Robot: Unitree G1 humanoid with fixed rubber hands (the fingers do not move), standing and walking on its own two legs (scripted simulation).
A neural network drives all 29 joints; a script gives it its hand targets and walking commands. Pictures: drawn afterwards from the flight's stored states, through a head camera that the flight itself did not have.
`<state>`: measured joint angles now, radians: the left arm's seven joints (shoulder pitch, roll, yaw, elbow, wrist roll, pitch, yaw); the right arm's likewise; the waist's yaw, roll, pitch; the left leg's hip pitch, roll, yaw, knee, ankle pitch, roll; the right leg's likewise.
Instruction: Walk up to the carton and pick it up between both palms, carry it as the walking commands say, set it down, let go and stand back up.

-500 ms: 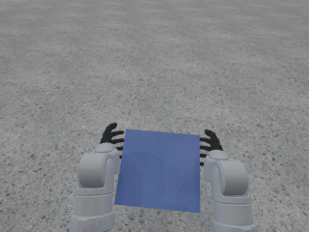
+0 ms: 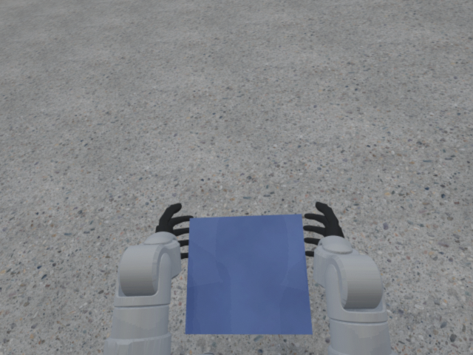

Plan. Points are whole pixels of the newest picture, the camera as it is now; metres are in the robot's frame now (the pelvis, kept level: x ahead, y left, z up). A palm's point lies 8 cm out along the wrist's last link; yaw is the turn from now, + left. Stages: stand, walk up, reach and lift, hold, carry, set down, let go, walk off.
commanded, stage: carry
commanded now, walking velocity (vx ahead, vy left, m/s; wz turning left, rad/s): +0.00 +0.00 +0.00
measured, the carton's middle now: (250, 272) +0.29 +0.00 -0.04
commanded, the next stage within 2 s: none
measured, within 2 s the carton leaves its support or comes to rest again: neither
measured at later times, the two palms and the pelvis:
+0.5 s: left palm (135, 261) +0.25 +0.15 +0.11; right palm (318, 258) +0.24 -0.11 +0.10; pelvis -0.03 +0.02 +0.01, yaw +1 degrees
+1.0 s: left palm (138, 258) +0.25 +0.15 +0.10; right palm (319, 258) +0.25 -0.11 +0.09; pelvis -0.03 +0.02 +0.01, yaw +1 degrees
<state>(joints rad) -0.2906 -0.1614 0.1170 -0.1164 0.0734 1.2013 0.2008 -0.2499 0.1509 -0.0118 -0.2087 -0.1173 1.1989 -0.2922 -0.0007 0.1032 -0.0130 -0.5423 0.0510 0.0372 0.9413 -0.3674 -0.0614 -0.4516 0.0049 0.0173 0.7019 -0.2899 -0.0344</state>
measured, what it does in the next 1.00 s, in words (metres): steps on the spot: left foot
